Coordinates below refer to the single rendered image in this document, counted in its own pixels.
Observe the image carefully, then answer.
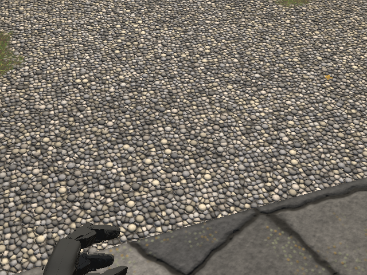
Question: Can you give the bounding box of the left robot hand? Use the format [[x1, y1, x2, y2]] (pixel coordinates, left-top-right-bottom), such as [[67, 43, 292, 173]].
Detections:
[[42, 223, 128, 275]]

